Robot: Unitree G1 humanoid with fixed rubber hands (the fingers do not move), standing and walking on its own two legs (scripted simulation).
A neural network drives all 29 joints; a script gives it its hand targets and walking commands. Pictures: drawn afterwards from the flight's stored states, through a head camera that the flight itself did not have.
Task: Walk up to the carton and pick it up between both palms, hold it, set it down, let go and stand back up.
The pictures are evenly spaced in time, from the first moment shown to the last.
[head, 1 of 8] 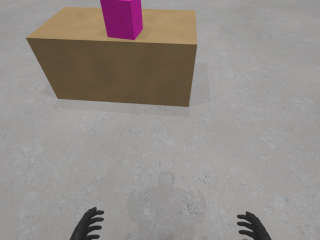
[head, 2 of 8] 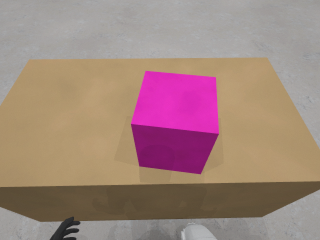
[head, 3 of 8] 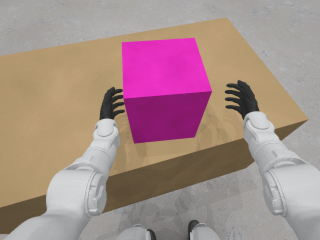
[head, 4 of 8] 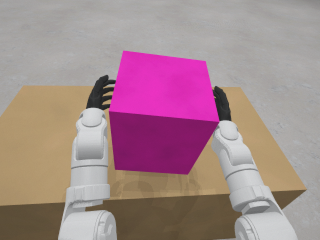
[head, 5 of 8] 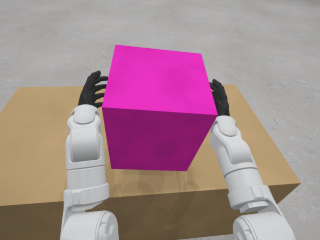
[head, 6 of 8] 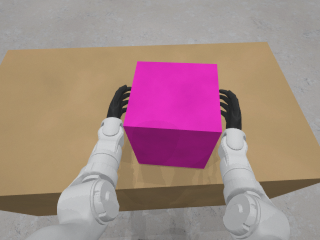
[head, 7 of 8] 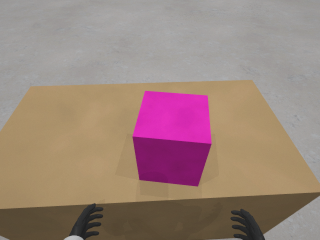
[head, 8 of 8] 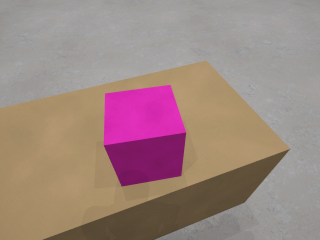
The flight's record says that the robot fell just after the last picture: no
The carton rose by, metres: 0.21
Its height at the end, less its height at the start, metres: +0.00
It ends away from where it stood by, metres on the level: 0.02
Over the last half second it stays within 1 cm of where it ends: yes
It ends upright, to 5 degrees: yes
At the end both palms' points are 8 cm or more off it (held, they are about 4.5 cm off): yes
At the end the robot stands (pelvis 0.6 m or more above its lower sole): yes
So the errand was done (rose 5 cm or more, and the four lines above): yes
